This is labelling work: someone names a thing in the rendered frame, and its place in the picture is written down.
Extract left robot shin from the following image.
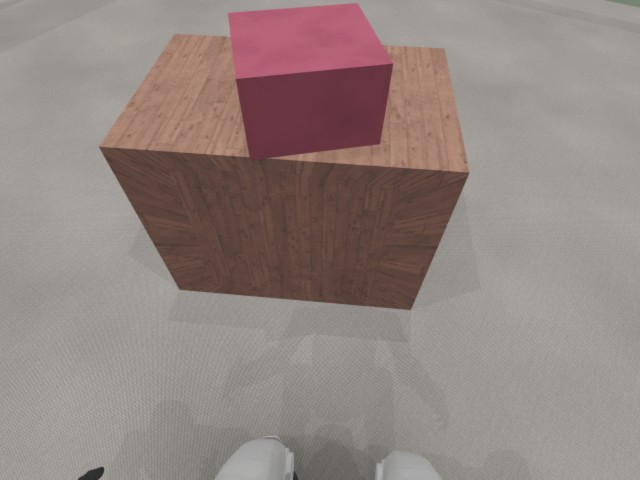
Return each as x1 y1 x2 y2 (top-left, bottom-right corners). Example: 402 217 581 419
263 436 283 445

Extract pedestal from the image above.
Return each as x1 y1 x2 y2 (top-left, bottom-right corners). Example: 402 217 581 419
99 34 470 310

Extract robot left thigh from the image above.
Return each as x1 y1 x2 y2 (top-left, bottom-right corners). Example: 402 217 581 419
214 439 294 480

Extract carton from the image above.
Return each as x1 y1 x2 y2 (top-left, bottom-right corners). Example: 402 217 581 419
228 3 393 160

